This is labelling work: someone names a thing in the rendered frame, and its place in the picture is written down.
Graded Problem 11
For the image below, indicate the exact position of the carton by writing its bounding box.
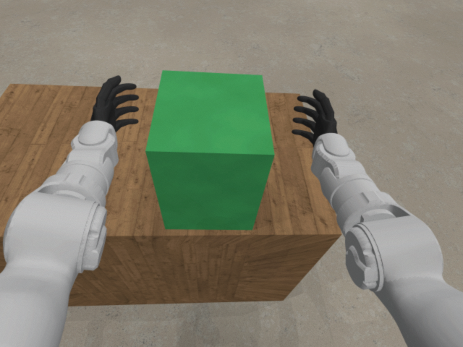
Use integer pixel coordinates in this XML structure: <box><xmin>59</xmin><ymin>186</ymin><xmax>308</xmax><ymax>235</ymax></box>
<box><xmin>145</xmin><ymin>70</ymin><xmax>275</xmax><ymax>230</ymax></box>

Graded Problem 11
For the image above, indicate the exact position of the left robot upper arm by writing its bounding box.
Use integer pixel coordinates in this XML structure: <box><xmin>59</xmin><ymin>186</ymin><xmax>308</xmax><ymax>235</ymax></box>
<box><xmin>0</xmin><ymin>192</ymin><xmax>107</xmax><ymax>347</ymax></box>

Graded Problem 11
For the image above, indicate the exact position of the left robot forearm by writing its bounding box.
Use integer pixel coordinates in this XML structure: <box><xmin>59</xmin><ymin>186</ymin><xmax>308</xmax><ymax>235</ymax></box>
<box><xmin>3</xmin><ymin>121</ymin><xmax>119</xmax><ymax>262</ymax></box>

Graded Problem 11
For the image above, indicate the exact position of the robot right hand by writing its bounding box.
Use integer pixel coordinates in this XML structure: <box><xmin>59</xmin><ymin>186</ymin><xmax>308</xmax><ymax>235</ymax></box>
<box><xmin>292</xmin><ymin>89</ymin><xmax>338</xmax><ymax>147</ymax></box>

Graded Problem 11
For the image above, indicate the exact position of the right robot upper arm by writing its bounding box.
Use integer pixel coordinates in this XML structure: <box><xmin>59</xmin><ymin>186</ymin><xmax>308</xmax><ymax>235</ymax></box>
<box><xmin>345</xmin><ymin>215</ymin><xmax>463</xmax><ymax>347</ymax></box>

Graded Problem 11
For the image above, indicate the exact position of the right robot forearm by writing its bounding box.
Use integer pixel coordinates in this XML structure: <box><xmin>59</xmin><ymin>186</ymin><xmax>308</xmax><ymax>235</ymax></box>
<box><xmin>311</xmin><ymin>133</ymin><xmax>443</xmax><ymax>274</ymax></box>

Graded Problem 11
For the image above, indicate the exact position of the robot left hand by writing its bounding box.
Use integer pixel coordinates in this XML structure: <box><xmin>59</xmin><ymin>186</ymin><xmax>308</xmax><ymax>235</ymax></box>
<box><xmin>90</xmin><ymin>75</ymin><xmax>139</xmax><ymax>132</ymax></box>

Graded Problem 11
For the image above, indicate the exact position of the pedestal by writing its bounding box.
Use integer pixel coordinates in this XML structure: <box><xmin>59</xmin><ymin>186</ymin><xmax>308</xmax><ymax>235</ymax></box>
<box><xmin>0</xmin><ymin>84</ymin><xmax>342</xmax><ymax>307</ymax></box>

